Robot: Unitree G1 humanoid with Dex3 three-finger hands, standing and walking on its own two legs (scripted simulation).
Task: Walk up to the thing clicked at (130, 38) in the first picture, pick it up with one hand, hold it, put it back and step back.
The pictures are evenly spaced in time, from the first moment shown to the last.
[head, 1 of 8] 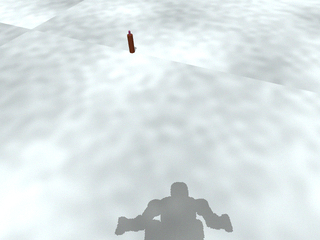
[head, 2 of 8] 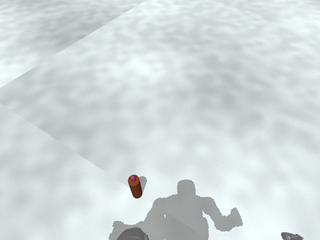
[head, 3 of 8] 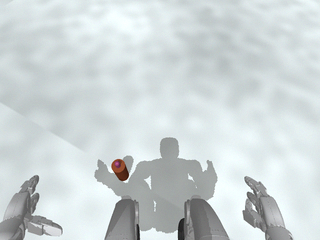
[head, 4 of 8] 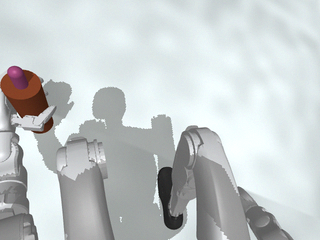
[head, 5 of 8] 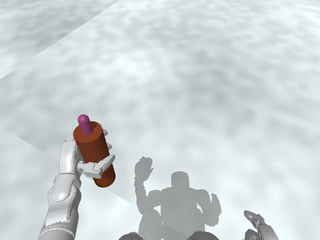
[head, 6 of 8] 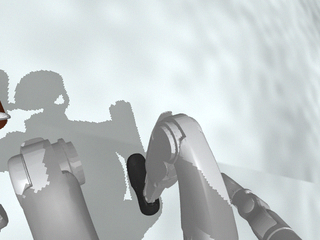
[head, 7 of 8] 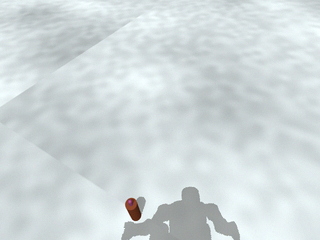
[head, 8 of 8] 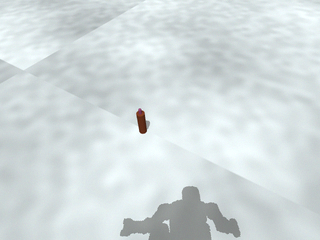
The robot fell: no
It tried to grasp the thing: yes
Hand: left
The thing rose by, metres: 0.65
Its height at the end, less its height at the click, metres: +0.00
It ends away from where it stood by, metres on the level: 0.02
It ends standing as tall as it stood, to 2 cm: yes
